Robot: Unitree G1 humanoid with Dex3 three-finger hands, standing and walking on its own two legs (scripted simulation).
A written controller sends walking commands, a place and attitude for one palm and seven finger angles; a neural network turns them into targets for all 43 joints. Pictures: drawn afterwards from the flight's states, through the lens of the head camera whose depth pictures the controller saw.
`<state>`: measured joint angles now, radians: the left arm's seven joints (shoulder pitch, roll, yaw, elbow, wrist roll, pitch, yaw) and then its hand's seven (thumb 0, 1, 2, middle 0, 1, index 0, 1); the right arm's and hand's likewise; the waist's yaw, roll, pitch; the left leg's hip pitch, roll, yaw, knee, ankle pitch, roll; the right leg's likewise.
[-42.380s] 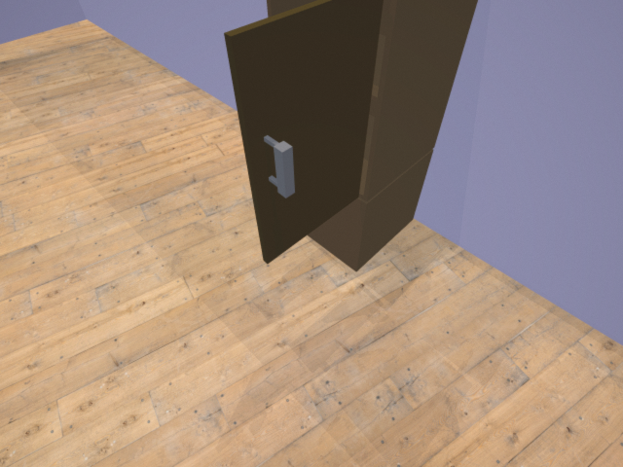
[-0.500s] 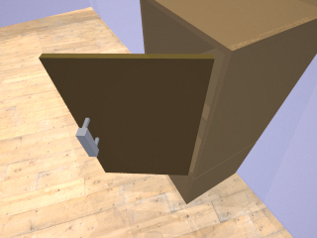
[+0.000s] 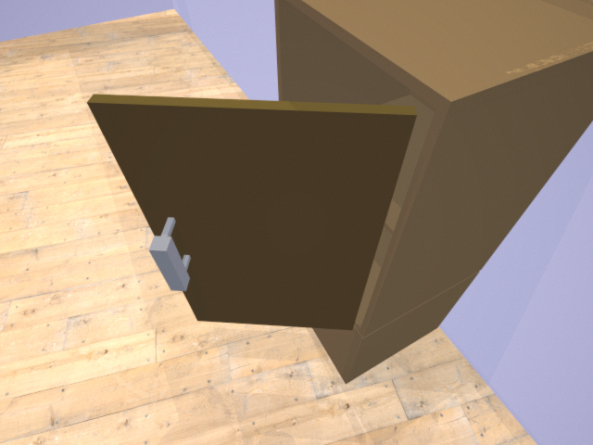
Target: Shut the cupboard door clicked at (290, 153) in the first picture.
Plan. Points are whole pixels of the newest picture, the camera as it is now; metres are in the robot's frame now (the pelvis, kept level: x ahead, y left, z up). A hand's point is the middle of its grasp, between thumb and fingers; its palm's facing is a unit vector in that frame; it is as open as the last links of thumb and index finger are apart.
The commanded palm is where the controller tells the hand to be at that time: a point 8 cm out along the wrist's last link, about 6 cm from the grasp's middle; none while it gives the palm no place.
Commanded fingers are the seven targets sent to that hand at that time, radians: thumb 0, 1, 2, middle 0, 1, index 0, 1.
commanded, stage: look again from close up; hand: left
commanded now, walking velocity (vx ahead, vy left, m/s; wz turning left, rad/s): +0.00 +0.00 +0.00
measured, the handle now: (175, 254) +0.39 +0.23 -0.02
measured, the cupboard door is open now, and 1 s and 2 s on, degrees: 58 58 58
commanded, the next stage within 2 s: shuffle to correct the standing spot in 0.06 s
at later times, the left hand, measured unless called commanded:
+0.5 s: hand out of the picture +0.01 +0.20 -0.18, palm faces +0.02 -0.97 -0.23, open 7.3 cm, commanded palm none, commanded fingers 0.00 0.90 0.90 -0.20 -0.30 -0.20 -0.30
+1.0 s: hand out of the picture -0.02 +0.19 -0.18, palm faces +0.04 -0.98 -0.21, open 7.4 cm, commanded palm none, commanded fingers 0.00 0.90 0.90 -0.20 -0.30 -0.20 -0.30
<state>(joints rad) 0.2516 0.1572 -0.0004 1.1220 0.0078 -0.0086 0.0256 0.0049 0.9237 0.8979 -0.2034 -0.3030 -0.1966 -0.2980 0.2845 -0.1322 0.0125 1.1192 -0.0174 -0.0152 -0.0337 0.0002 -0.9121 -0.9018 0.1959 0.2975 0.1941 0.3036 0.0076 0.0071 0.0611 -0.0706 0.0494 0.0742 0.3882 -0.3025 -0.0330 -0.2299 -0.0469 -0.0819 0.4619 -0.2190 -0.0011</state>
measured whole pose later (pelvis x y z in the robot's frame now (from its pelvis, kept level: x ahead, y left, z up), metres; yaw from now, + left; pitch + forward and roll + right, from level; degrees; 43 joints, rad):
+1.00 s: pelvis +0.00 +0.02 -0.01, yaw +1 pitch -1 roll +0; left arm 0.32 0.13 -0.02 1.11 0.01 -0.01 0.03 0.00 0.91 0.90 -0.20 -0.30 -0.20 -0.30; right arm 0.32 -0.16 0.01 1.05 -0.02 -0.02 -0.03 0.01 -0.92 -0.90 0.20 0.30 0.20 0.30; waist -0.01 0.04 0.02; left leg -0.14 0.02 0.06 0.53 -0.37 0.00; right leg -0.28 -0.06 -0.04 0.56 -0.27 0.03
